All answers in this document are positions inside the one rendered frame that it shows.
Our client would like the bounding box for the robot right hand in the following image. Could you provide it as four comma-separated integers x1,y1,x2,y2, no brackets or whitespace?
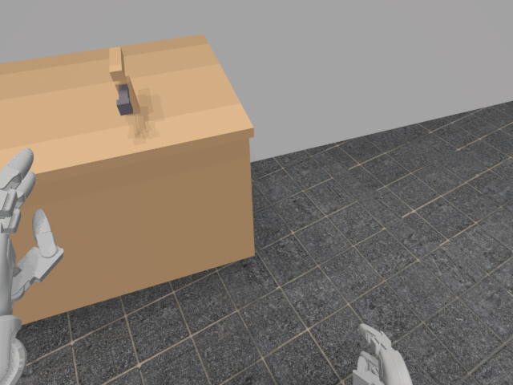
353,323,413,385

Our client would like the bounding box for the left robot forearm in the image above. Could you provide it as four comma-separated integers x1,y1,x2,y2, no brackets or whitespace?
0,314,27,385

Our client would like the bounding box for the tap lever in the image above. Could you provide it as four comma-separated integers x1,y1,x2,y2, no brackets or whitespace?
116,84,133,116

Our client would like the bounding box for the counter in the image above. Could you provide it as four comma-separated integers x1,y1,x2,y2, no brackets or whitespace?
0,34,255,325

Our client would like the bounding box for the robot left hand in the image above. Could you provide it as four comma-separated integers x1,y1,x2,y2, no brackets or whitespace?
0,148,63,316

